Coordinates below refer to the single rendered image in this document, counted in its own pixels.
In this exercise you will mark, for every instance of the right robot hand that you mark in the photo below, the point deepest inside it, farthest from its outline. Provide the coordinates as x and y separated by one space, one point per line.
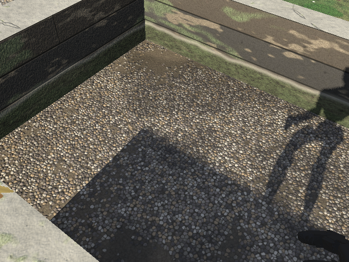
329 240

